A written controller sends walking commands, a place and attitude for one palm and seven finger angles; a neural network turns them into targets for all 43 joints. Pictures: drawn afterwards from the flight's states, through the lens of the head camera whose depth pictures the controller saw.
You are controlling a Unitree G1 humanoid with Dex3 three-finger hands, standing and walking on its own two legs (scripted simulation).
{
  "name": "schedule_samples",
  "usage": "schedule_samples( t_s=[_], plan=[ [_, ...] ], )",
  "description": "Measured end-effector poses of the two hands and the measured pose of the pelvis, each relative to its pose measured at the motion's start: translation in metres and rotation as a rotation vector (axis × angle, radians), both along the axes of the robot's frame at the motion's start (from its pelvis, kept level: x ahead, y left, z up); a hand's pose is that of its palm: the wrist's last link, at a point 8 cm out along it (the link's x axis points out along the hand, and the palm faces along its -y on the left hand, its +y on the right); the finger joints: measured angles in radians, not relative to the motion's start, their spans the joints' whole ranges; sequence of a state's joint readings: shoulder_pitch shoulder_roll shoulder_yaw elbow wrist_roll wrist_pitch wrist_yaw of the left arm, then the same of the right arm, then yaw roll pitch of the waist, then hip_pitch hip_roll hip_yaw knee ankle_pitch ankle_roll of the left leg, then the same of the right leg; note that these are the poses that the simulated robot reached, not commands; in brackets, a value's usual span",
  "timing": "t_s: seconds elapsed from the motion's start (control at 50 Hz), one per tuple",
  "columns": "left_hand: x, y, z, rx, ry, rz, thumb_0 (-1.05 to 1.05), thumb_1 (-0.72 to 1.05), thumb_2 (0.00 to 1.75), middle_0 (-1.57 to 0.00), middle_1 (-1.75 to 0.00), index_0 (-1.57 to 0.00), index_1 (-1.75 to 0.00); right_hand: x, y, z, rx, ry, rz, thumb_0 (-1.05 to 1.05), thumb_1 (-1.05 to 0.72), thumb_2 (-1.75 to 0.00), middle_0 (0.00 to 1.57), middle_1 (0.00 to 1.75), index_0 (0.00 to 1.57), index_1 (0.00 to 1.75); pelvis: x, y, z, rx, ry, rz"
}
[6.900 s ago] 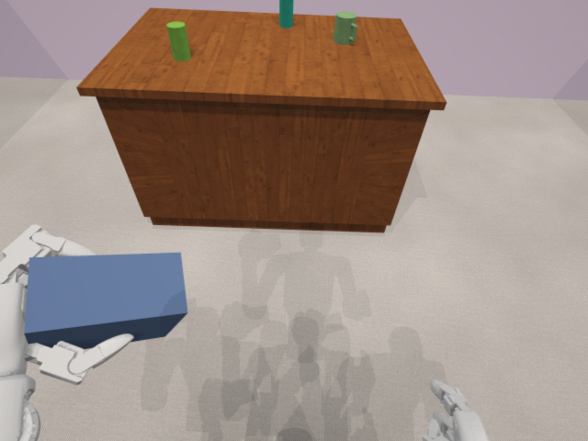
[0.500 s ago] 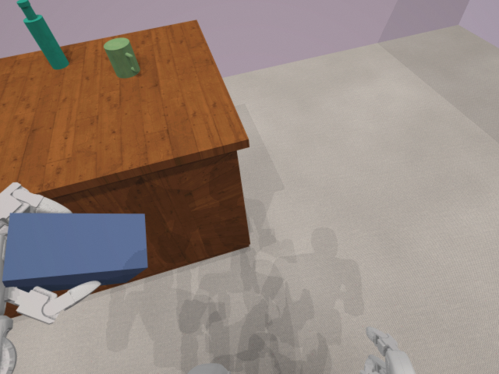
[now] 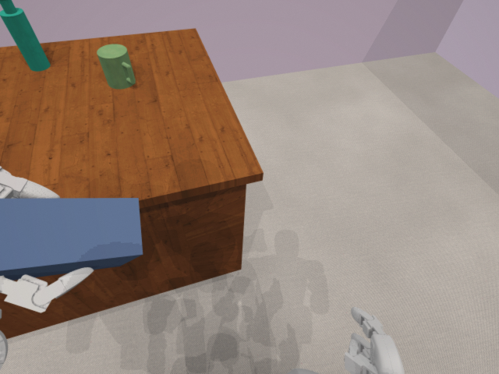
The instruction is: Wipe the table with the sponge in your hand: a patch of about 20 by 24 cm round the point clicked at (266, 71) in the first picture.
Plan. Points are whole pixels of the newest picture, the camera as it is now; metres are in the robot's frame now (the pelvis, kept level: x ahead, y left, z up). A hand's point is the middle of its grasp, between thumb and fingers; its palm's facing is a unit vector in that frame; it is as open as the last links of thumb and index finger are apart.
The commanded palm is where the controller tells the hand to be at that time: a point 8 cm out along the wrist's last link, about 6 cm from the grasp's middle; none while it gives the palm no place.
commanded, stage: come to a stop and stand still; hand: left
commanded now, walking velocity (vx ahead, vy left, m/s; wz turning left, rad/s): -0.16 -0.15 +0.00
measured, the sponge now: (90, 237) +0.25 +0.21 +0.15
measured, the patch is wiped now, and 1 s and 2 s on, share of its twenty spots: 0.00 0.00 0.00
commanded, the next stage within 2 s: look again from close up in 1.88 s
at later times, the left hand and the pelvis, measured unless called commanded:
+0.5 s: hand (73, 274) +0.20 +0.20 +0.16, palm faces +0.35 -0.83 -0.43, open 10.9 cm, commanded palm +0.13 +0.25 +0.18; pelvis -0.02 -0.03 +0.00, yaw +1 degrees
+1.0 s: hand (20, 367) +0.11 +0.21 +0.17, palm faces +0.36 -0.84 -0.41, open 10.9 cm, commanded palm +0.05 +0.26 +0.18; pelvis -0.11 -0.02 +0.00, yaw +0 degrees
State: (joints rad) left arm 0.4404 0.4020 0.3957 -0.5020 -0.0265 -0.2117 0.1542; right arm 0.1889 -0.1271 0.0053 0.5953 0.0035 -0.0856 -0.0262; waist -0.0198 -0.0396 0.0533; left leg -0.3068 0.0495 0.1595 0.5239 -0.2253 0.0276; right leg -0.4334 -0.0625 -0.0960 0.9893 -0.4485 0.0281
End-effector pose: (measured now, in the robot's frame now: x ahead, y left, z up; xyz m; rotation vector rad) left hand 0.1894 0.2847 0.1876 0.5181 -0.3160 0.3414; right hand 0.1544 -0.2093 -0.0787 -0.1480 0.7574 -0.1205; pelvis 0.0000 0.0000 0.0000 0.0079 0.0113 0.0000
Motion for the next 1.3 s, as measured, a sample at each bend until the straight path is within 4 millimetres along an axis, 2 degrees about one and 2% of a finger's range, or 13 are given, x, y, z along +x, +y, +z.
schedule_samples(
  t_s=[0.08, 0.16, 0.26, 0.36, 0.5, 0.58, 0.72, 0.86, 0.98, 1.08, 1.14, 1.22, 1.3],
  plan=[
    [-0.003, -0.017, 0.004, -0.014, 0.019, -0.037, -0.01, -0.55, 1.01, -0.63, -1.39, -0.64, -1.38, 0.004, 0.017, -0.003, 0.031, 0.009, 0.061, 0.01, -0.9, -0.9, 0.2, 0.3, 0.2, 0.3, 0.007, -0.003, 0.002, 0.001, -0.005, 0.007],
    [-0.006, -0.028, 0.011, 0.042, 0.033, -0.03, -0.01, -0.55, 1.01, -0.63, -1.39, -0.64, -1.38, 0.008, 0.015, -0.011, 0.057, 0.01, 0.089, 0.02, -0.9, -0.9, 0.2, 0.3, 0.21, 0.3, 0.011, -0.013, -0.001, 0.01, -0.015, 0.004],
    [-0.006, -0.032, 0.01, 0.032, 0.059, 0.038, -0.01, -0.55, 1.01, -0.63, -1.39, -0.64, -1.38, 0.012, -0.009, -0.019, 0.057, 0.009, 0.073, 0.02, -0.9, -0.9, 0.2, 0.3, 0.21, 0.3, 0.011, -0.024, -0.001, -0.009, -0.019, 0.003],
    [-0.006, -0.039, -0.008, -0.035, 0.119, 0.052, -0.01, -0.55, 1.01, -0.63, -1.39, -0.64, -1.38, 0.004, -0.043, -0.01, -0.007, 0.01, 0.023, 0.02, -0.9, -0.9, 0.2, 0.3, 0.21, 0.3, 0.002, -0.029, 0.004, 0.024, -0.01, -0.005],
    [-0.032, -0.045, -0.006, -0.031, 0.08, -0.014, -0.01, -0.55, 1.01, -0.63, -1.39, -0.64, -1.38, -0.017, -0.068, 0.01, -0.125, 0.004, -0.008, 0.02, -0.91, -0.9, 0.19, 0.3, 0.2, 0.3, -0.022, -0.027, 0.004, 0.02, -0.012, 0.014],
    [-0.057, -0.033, 0.002, -0.007, 0.023, -0.022, -0.01, -0.55, 1.01, -0.63, -1.39, -0.64, -1.38, -0.035, -0.064, 0.014, -0.15, 0.001, -0.015, 0.02, -0.91, -0.9, 0.19, 0.3, 0.2, 0.3, -0.036, -0.02, 0.0, 0.006, -0.031, 0.012],
    [-0.091, -0.01, 0.003, -0.013, -0.013, 0.068, -0.01, -0.55, 1.01, -0.63, -1.39, -0.64, -1.38, -0.063, -0.032, 0.006, -0.073, -0.025, 0.023, 0.02, -0.9, -0.9, 0.19, 0.3, 0.2, 0.3, -0.057, -0.015, 0.0, 0.006, -0.059, 0.009],
    [-0.102, -0.022, -0.017, -0.089, 0.048, 0.083, -0.01, -0.55, 1.01, -0.63, -1.39, -0.64, -1.38, -0.088, -0.013, -0.012, -0.003, 0.01, 0.08, 0.02, -0.9, -0.9, 0.2, 0.3, 0.2, 0.3, -0.08, -0.018, -0.001, 0.007, -0.067, 0.018],
    [-0.112, -0.034, -0.009, -0.044, 0.043, -0.011, -0.01, -0.55, 1.01, -0.63, -1.39, -0.64, -1.38, -0.115, -0.02, -0.011, -0.033, 0.05, 0.065, 0.02, -0.9, -0.9, 0.2, 0.3, 0.21, 0.3, -0.106, -0.017, 0.0, 0.012, -0.067, 0.007],
    [-0.13, -0.029, 0.006, 0.037, 0.028, -0.025, -0.01, -0.55, 1.01, -0.63, -1.39, -0.64, -1.38, -0.139, -0.032, -0.009, -0.042, 0.049, 0.004, 0.02, -0.9, -0.9, 0.2, 0.3, 0.2, 0.3, -0.12, -0.018, 0.0, 0.0, -0.074, 0.024],
    [-0.148, -0.023, 0.009, 0.07, 0.013, 0.028, -0.01, -0.55, 1.01, -0.63, -1.39, -0.64, -1.38, -0.146, -0.038, -0.016, -0.03, 0.055, 0.005, 0.02, -0.9, -0.9, 0.2, 0.3, 0.2, 0.3, -0.121, -0.025, -0.005, 0.003, -0.057, 0.08],
    [-0.174, -0.018, -0.009, 0.012, 0.065, 0.12, -0.01, -0.55, 1.01, -0.63, -1.39, -0.64, -1.38, -0.149, -0.045, -0.025, -0.028, 0.07, 0.035, 0.02, -0.9, -0.9, 0.2, 0.3, 0.2, 0.3, -0.131, -0.029, -0.008, -0.012, -0.063, 0.071],
    [-0.188, -0.021, -0.034, -0.094, 0.145, 0.145, -0.01, -0.55, 1.01, -0.63, -1.39, -0.64, -1.38, -0.151, -0.047, -0.021, -0.051, 0.068, 0.062, 0.02, -0.9, -0.9, 0.2, 0.3, 0.2, 0.3, -0.14, -0.027, -0.004, -0.008, -0.067, 0.058]
  ],
)
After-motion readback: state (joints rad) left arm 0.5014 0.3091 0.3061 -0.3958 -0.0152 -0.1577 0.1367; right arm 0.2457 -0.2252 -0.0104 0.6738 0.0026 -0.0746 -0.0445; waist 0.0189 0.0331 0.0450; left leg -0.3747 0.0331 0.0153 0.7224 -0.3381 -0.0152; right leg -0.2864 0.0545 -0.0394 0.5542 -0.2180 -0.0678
